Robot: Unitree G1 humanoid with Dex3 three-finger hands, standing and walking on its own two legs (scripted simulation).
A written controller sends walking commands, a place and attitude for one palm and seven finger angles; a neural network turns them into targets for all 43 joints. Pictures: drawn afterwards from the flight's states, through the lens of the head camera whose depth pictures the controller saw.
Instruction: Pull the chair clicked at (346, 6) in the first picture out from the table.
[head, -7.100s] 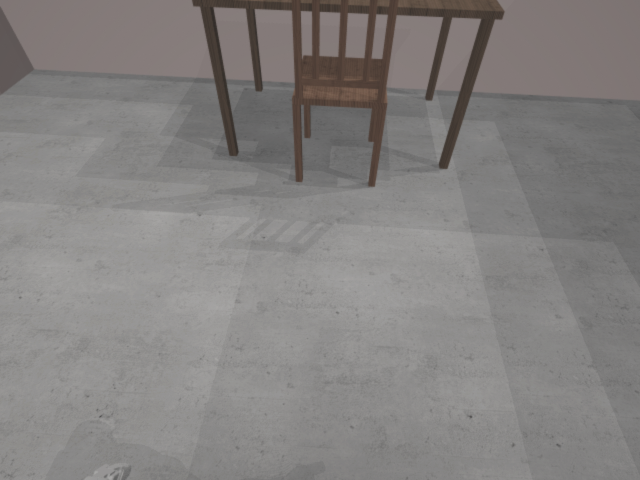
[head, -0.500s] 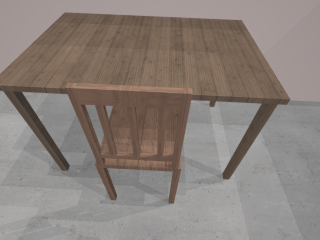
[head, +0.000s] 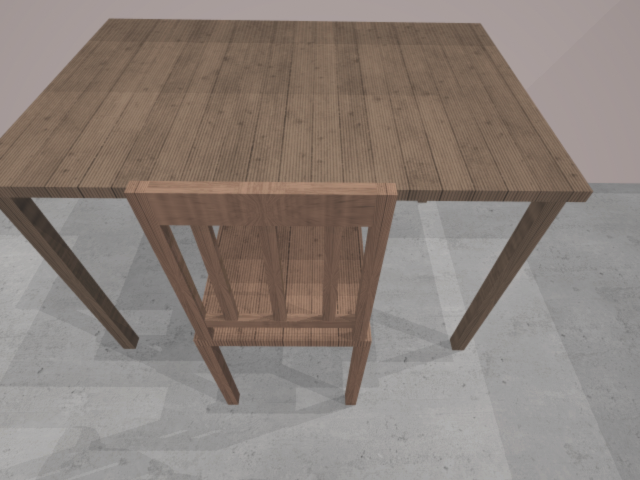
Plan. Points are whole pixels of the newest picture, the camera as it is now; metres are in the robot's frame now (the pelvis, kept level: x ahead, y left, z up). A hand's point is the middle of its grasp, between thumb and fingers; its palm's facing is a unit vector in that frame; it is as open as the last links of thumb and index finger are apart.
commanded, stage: come to a stop and stand still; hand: left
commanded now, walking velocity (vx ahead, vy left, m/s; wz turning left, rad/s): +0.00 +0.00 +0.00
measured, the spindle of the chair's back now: (274, 276) +0.45 +0.11 -0.09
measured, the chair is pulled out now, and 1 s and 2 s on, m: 0.00 0.00 0.00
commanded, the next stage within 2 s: look again from close up in 1.08 s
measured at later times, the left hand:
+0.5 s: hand out of the picture -0.03 +0.12 -0.17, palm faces +0.05 -0.99 -0.16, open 7.4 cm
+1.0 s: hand out of the picture -0.01 +0.10 -0.17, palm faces +0.06 -0.98 -0.17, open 7.4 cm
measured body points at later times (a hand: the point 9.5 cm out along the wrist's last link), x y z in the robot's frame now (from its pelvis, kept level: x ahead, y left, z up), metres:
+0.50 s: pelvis +0.01 -0.03 +0.01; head +0.01 -0.04 +0.46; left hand -0.03 +0.17 -0.16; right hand -0.01 -0.24 -0.16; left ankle +0.02 +0.05 -0.74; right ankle +0.00 -0.16 -0.74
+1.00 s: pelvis +0.01 -0.05 +0.01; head +0.02 -0.06 +0.45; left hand -0.02 +0.15 -0.15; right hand -0.01 -0.26 -0.16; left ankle +0.02 +0.05 -0.74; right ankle +0.00 -0.16 -0.74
